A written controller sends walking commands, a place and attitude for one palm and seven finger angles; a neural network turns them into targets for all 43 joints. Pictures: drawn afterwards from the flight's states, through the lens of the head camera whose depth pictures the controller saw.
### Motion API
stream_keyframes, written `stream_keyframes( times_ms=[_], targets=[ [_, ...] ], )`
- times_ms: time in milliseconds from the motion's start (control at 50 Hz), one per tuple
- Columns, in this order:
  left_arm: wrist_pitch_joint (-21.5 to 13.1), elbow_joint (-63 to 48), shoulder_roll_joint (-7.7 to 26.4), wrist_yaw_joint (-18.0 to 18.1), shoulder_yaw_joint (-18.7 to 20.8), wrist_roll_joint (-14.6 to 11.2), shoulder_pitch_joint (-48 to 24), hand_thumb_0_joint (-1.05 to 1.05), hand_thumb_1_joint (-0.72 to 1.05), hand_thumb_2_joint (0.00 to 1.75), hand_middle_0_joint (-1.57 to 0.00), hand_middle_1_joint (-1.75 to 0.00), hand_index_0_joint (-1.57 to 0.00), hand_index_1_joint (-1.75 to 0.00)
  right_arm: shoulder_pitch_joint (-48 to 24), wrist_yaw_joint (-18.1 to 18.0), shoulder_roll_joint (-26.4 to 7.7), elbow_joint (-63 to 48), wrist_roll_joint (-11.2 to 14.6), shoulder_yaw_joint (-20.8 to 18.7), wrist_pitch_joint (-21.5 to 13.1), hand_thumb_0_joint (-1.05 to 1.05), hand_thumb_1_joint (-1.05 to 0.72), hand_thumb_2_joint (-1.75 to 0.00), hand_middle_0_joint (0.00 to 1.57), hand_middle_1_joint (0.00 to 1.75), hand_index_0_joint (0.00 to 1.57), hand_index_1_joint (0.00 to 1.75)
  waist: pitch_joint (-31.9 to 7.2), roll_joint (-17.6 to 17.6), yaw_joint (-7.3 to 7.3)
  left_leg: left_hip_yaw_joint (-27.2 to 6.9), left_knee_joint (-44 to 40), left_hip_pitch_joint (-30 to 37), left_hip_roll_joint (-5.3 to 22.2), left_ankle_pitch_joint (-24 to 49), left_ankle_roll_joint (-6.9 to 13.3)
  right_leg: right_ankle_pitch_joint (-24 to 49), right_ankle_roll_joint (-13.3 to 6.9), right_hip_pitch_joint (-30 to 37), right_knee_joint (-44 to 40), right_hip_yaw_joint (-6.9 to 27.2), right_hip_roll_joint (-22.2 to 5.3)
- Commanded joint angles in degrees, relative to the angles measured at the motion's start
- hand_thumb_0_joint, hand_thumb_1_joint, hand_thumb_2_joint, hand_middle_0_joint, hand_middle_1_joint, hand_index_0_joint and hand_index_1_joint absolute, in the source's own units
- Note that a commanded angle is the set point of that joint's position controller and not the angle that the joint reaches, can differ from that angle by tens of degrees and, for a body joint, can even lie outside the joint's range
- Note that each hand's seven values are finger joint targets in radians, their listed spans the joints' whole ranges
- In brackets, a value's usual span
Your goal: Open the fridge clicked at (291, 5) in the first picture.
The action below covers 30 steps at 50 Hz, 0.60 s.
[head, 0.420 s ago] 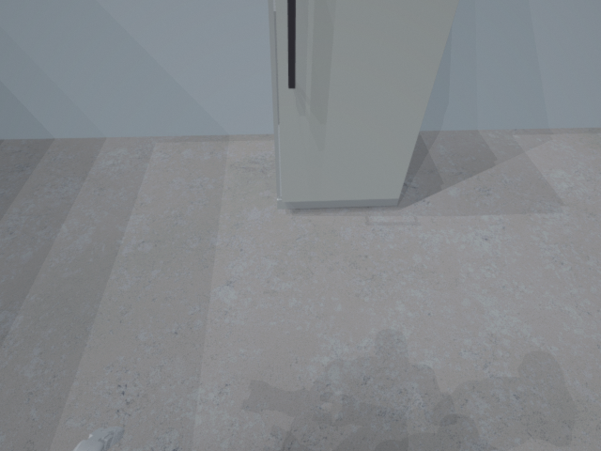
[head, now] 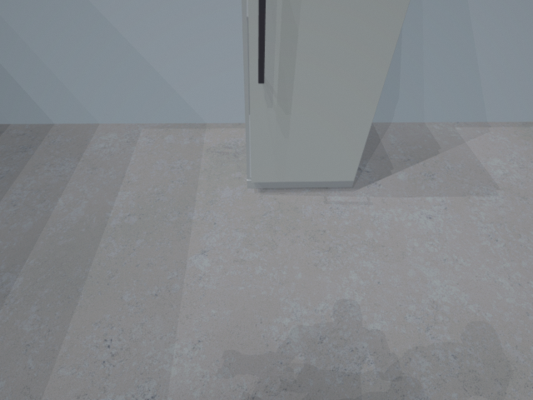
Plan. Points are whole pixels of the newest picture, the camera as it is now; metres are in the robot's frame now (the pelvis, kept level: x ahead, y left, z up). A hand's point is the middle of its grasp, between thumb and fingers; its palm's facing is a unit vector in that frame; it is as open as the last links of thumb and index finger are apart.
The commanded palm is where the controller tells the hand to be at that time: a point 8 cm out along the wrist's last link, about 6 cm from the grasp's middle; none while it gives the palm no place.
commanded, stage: stand and wait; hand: left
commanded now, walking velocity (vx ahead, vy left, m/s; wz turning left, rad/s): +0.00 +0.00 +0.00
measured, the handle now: (261, 13) +1.20 +0.10 +0.12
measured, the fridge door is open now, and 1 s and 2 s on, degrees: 0 0 0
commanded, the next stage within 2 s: look at it before walking up in 0.52 s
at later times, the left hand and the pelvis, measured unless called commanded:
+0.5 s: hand out of the picture +0.05 +0.24 -0.15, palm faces -0.02 -0.94 -0.33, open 7.4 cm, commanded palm none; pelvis -0.02 +0.00 +0.00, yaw +0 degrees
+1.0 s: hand out of the picture +0.05 +0.25 -0.15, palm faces -0.02 -0.95 -0.32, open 7.4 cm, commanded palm none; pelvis -0.02 +0.00 +0.00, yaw +0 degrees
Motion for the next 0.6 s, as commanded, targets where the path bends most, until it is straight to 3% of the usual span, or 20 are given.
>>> stream_keyframes(
  times_ms=[0,140,360,580],
  targets=[
    [-1.7,-3.7,12.2,0.7,2.5,-0.1,-3.1,0.0,0.9,0.9,-0.2,-0.3,-0.2,-0.3,-3.2,-1.0,-11.7,-3.3,0.3,-2.9,-1.3,0.0,-0.9,-0.9,0.2,0.3,0.2,0.3,-4.3,0.8,-0.67,-3.8,-3.2,0.9,5.6,12.5,2.6,13.9,-1.8,0.5,-4.8,6.3,-7.0],
    [-1.8,-1.8,12.2,0.7,2.4,-0.2,-2.4,0.0,0.9,0.9,-0.2,-0.3,-0.2,-0.3,-2.5,-0.9,-12.0,-1.3,0.4,-2.7,-1.4,0.0,-0.9,-0.9,0.2,0.3,0.2,0.3,-4.2,0.5,-0.55,-4.0,-4.2,0.9,5.9,11.4,2.4,12.8,-1.8,1.1,-6.1,6.7,-7.2],
    [-1.6,-0.5,12.2,0.5,2.3,0.0,-2.4,0.0,0.9,0.9,-0.2,-0.3,-0.2,-0.3,-1.3,-0.7,-12.1,0.6,0.5,-2.4,-1.3,0.0,-0.9,-0.9,0.2,0.3,0.2,0.3,-1.5,0.3,-0.44,-4.8,-6.2,-1.0,5.9,6.1,2.4,4.2,-1.5,-0.7,-8.3,7.3,-6.7],
    [-1.8,-0.2,11.9,0.6,2.2,0.0,-2.2,0.0,0.9,0.9,-0.2,-0.3,-0.2,-0.3,-0.8,-0.6,-12.0,1.1,0.5,-2.5,-1.6,0.0,-0.9,-0.9,0.2,0.3,0.2,0.3,-2.5,1.0,-0.45,-5.1,-6.6,-0.8,6.2,7.3,2.5,5.4,-1.4,-0.5,-8.1,7.2,-6.7]
  ],
)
